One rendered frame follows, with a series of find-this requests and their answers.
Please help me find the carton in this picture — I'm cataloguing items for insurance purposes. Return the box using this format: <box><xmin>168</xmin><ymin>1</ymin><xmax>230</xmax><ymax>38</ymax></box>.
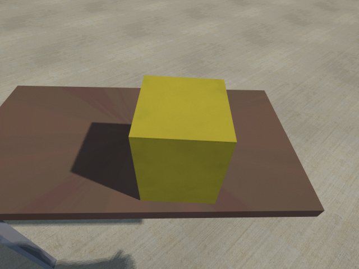
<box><xmin>128</xmin><ymin>75</ymin><xmax>237</xmax><ymax>204</ymax></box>

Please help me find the table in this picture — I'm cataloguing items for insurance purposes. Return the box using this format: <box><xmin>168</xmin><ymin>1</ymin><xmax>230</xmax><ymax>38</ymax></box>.
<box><xmin>0</xmin><ymin>86</ymin><xmax>325</xmax><ymax>269</ymax></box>

